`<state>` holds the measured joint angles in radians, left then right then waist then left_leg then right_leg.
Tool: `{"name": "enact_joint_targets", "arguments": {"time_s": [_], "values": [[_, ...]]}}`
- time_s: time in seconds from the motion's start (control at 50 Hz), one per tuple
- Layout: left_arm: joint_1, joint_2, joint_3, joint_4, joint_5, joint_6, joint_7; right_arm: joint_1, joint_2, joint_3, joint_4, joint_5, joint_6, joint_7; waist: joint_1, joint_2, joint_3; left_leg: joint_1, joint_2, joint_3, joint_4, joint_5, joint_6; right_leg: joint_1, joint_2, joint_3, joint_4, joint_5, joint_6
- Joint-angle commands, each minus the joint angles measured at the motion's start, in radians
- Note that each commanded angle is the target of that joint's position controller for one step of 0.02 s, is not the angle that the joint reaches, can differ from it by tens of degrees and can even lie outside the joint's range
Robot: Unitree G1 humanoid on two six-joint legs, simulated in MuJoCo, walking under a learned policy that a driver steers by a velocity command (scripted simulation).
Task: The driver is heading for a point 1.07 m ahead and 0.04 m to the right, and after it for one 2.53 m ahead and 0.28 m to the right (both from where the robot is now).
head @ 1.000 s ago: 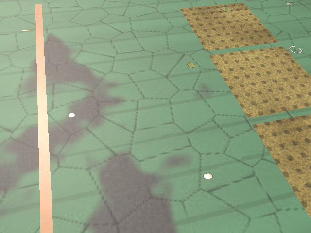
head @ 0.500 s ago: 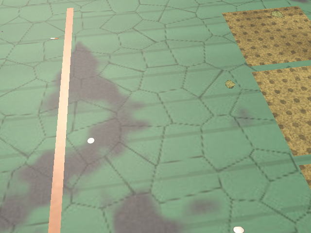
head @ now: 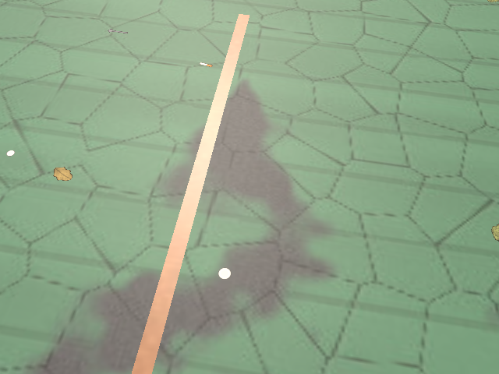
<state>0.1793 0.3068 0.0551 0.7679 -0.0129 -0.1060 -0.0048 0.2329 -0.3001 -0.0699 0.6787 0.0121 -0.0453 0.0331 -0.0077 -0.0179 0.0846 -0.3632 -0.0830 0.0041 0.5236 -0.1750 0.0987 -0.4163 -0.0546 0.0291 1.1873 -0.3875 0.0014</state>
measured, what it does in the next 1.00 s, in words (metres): walks ahead: right foot, then left foot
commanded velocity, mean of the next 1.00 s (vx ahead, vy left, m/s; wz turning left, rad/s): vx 0.50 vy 0.00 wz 0.23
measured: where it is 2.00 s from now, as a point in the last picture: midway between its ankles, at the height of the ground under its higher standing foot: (233, 183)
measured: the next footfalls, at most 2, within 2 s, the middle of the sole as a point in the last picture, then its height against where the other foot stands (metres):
right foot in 0.36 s outside the picture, level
left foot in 0.84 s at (176, 318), level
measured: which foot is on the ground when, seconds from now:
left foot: down 0.00-0.36, up 0.38-0.82, down 0.84-1.00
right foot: up 0.00-0.34, down 0.36-0.84, up 0.86-1.00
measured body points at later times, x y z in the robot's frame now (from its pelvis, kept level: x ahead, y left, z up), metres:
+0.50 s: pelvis +0.29 -0.04 +0.01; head +0.31 -0.04 +0.45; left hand +0.35 +0.26 -0.10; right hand +0.45 -0.29 -0.11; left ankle +0.17 +0.07 -0.64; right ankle +0.35 -0.13 -0.73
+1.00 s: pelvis +0.53 +0.09 +0.01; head +0.55 +0.11 +0.46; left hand +0.54 +0.38 -0.12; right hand +0.72 -0.15 -0.08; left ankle +0.54 +0.19 -0.73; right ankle +0.51 -0.07 -0.65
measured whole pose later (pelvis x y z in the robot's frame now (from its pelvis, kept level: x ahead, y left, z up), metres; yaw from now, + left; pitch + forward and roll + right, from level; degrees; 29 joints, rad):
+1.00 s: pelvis +0.53 +0.09 +0.01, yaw +10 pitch +1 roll +0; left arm 0.31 0.32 0.06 0.83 -0.03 -0.05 0.00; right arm 0.21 -0.26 -0.05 0.71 -0.01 -0.09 0.02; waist 0.01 -0.05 0.03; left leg -0.26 -0.01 0.08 0.42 -0.18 0.04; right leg -0.48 -0.06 0.04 1.13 -0.33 0.00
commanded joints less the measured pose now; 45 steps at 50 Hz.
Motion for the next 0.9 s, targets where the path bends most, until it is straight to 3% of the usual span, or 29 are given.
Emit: {"name": "enact_joint_targets", "arguments": {"time_s": [0.02,0.08,0.14,0.18,0.24,0.3,0.32,0.34,0.36,0.38,0.4,0.42,0.44,0.46,0.48,0.52,0.58,0.64,0.72,0.76,0.8,0.82,0.84,0.86,0.88,0.9], "values": [[0.012,0.122,0.033,-0.076,0.023,-0.010,0.002,-0.001,-0.125,-0.032,-0.084,-0.009,-0.025,-0.013,0.019,0.055,-0.150,0.255,0.271,-0.398,-0.282,0.218,0.208,-0.198,-0.059,0.058,-0.084,0.081,0.011],[-0.048,0.079,0.019,-0.094,0.031,0.011,0.004,0.035,-0.158,-0.041,-0.066,0.000,-0.026,-0.034,0.010,0.042,-0.106,0.173,0.232,-0.307,-0.301,0.285,0.198,-0.199,-0.037,0.032,-0.249,0.192,0.058],[-0.159,0.051,0.005,-0.120,0.025,0.009,-0.002,0.070,-0.164,-0.043,-0.049,0.006,-0.016,-0.048,-0.033,0.078,-0.078,0.133,0.176,-0.258,-0.293,0.183,0.145,-0.154,0.005,0.026,-0.484,0.395,0.075],[-0.220,0.048,0.001,-0.136,0.016,0.003,-0.011,0.100,-0.171,-0.046,-0.036,0.008,-0.011,-0.051,-0.059,0.091,-0.067,0.119,0.173,-0.270,-0.285,0.118,0.123,-0.107,0.034,0.020,-0.587,0.469,0.073],[-0.262,0.074,0.009,-0.154,0.007,-0.009,-0.022,0.138,-0.163,-0.046,-0.014,0.014,-0.003,-0.053,-0.071,0.104,-0.065,0.181,0.202,-0.343,-0.225,0.073,0.112,-0.088,0.049,0.048,-0.666,0.458,0.054],[-0.223,0.107,0.026,-0.149,0.004,-0.023,-0.027,0.130,-0.158,-0.047,-0.010,0.013,0.007,-0.057,-0.041,0.143,-0.073,0.247,0.228,-0.424,-0.140,0.097,0.094,-0.034,0.056,0.057,-0.705,0.338,0.017],[-0.158,0.115,0.033,-0.131,0.004,-0.028,-0.026,0.116,-0.146,-0.043,-0.010,0.010,0.011,-0.057,-0.005,0.156,-0.091,0.253,0.221,-0.419,-0.098,0.140,0.080,0.037,0.058,0.033,-0.734,0.334,-0.004],[-0.062,0.138,0.047,-0.105,0.014,-0.034,-0.021,0.115,-0.111,-0.031,-0.012,0.005,0.010,-0.055,0.038,0.148,-0.153,0.237,0.175,-0.382,0.007,0.215,0.052,0.189,0.043,0.026,-0.757,0.350,-0.037],[0.080,0.182,0.059,-0.091,0.031,-0.037,-0.015,0.124,-0.056,-0.008,-0.025,-0.009,0.008,-0.052,0.096,0.066,-0.290,0.135,0.122,-0.313,0.261,0.120,0.016,0.434,-0.105,0.170,-0.733,0.307,-0.104],[0.187,0.263,0.082,-0.047,0.040,-0.024,-0.019,0.264,0.001,0.010,-0.040,0.018,-0.002,-0.051,0.045,-0.263,-0.402,-0.222,-0.032,-0.186,0.589,-0.317,-0.065,0.752,-0.308,0.632,-0.821,0.089,-0.276],[0.189,0.178,0.065,-0.042,0.006,-0.020,-0.029,0.269,-0.087,0.000,-0.016,0.029,-0.007,-0.055,0.065,-0.222,-0.350,-0.371,0.019,-0.216,0.731,-0.403,-0.078,0.749,-0.340,0.782,-0.893,-0.142,-0.285],[0.144,0.117,0.048,-0.050,0.001,-0.015,-0.027,0.159,-0.142,-0.015,-0.022,0.027,-0.007,-0.054,0.089,-0.122,-0.216,-0.412,0.055,-0.215,0.770,-0.316,-0.081,0.638,-0.299,0.642,-0.908,-0.141,-0.245],[0.097,0.100,0.039,-0.058,0.012,-0.007,-0.024,0.084,-0.140,-0.014,-0.038,0.014,-0.008,-0.055,0.079,-0.054,-0.150,-0.393,0.088,-0.174,0.756,-0.250,-0.082,0.528,-0.257,0.514,-0.915,-0.035,-0.219],[0.069,0.082,0.032,-0.051,0.017,-0.002,-0.022,0.030,-0.127,-0.014,-0.054,0.000,-0.014,-0.053,0.067,-0.035,-0.091,-0.384,0.113,-0.162,0.701,-0.203,-0.082,0.433,-0.221,0.429,-0.933,0.087,-0.216],[0.059,0.068,0.024,-0.047,0.025,-0.003,-0.019,0.023,-0.112,-0.014,-0.059,-0.002,-0.017,-0.046,0.042,-0.053,-0.083,-0.339,0.142,-0.153,0.654,-0.170,-0.079,0.377,-0.191,0.363,-0.951,0.175,-0.208],[0.066,0.062,0.021,-0.033,0.018,-0.006,-0.017,0.041,-0.073,-0.004,-0.056,0.002,-0.017,-0.037,0.022,-0.086,-0.093,-0.293,0.161,-0.117,0.570,-0.161,-0.085,0.337,-0.165,0.290,-0.982,0.277,-0.217],[0.088,0.114,0.032,-0.009,0.002,-0.007,-0.011,-0.034,-0.032,0.017,-0.084,-0.009,-0.020,-0.032,0.034,-0.069,-0.073,-0.297,0.182,-0.072,0.399,-0.098,-0.104,0.307,-0.172,0.213,-1.029,0.372,-0.242],[0.108,0.143,0.037,0.008,-0.004,0.004,-0.008,-0.121,-0.017,0.029,-0.099,-0.005,-0.030,-0.021,0.063,-0.061,-0.062,-0.238,0.171,-0.040,0.204,0.074,-0.107,0.288,-0.141,0.122,-1.044,0.404,-0.216],[0.186,0.154,0.035,0.048,-0.017,0.020,-0.009,-0.230,-0.033,0.026,-0.128,0.006,-0.038,-0.008,0.097,-0.062,-0.042,-0.166,0.137,-0.022,0.061,0.166,-0.100,0.315,-0.157,0.103,-1.019,0.419,-0.190],[0.203,0.164,0.036,0.062,-0.021,0.032,-0.006,-0.246,-0.051,0.018,-0.142,0.008,-0.045,-0.001,0.079,-0.067,-0.031,-0.138,0.124,-0.030,0.009,0.126,-0.081,0.350,-0.182,0.133,-0.983,0.434,-0.174],[0.184,0.183,0.040,0.063,-0.022,0.042,0.000,-0.156,-0.087,-0.002,-0.118,0.005,-0.051,-0.003,0.007,-0.066,-0.070,0.023,0.100,-0.014,-0.057,0.110,-0.054,0.343,-0.172,0.127,-0.882,0.549,-0.145],[0.185,0.163,0.032,0.061,-0.017,0.042,0.001,-0.035,-0.128,-0.026,-0.081,-0.002,-0.050,-0.011,-0.052,-0.047,-0.149,0.213,0.096,-0.008,-0.071,0.108,-0.030,0.297,-0.121,0.092,-0.736,0.624,-0.118],[0.168,0.103,0.007,0.032,0.004,0.037,0.000,0.136,-0.195,-0.048,-0.057,-0.021,-0.046,-0.024,-0.130,0.028,-0.289,0.484,0.254,-0.158,-0.037,0.105,0.029,0.132,-0.062,0.049,-0.461,0.448,-0.076],[0.282,-0.007,-0.025,0.008,0.003,0.024,0.003,0.194,-0.271,-0.062,-0.045,-0.034,-0.032,-0.028,-0.086,0.293,-0.421,0.752,0.502,-0.565,-0.122,-0.070,0.157,-0.206,0.080,-0.020,-0.118,-0.108,-0.012],[0.259,0.087,-0.003,0.022,-0.021,0.016,0.003,0.204,-0.186,-0.042,-0.040,-0.024,-0.031,-0.025,-0.113,0.243,-0.405,0.698,0.497,-0.685,-0.198,-0.222,0.169,-0.305,0.052,0.089,0.030,-0.190,-0.012],[0.192,0.136,0.016,0.002,-0.037,0.016,0.001,0.148,-0.139,-0.025,-0.035,-0.014,-0.034,-0.024,-0.102,0.195,-0.265,0.596,0.466,-0.540,-0.216,-0.217,0.135,-0.364,0.011,0.090,0.067,-0.109,-0.018]]}}
Velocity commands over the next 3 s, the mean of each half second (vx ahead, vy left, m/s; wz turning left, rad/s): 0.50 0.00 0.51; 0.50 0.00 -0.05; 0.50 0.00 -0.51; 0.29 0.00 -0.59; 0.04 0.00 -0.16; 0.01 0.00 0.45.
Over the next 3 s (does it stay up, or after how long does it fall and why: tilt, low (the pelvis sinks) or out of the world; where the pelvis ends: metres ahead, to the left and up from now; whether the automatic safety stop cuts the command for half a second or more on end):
stays up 1.02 0.06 0.01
